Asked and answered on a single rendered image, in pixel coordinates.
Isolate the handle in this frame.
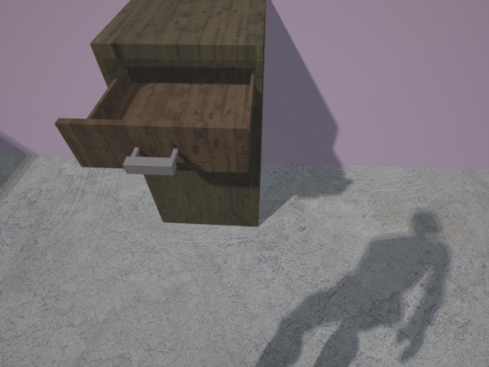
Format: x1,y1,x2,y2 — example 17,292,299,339
123,148,178,176

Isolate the drawer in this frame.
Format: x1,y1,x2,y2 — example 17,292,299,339
54,64,255,173

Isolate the cabinet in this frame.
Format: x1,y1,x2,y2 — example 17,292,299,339
90,0,266,227

